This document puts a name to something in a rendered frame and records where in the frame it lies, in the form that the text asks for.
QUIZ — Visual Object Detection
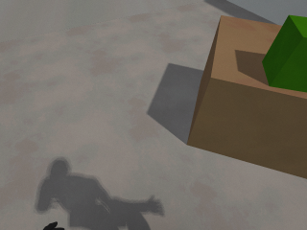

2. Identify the pedestal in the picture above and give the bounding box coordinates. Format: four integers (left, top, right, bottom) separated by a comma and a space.
187, 15, 307, 179

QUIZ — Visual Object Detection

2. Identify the carton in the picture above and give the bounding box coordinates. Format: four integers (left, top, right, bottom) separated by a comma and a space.
262, 15, 307, 93

